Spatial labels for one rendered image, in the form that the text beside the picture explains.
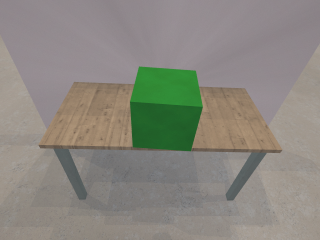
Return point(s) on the carton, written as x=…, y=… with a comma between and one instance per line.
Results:
x=165, y=108

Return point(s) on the table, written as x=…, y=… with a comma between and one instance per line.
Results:
x=97, y=116

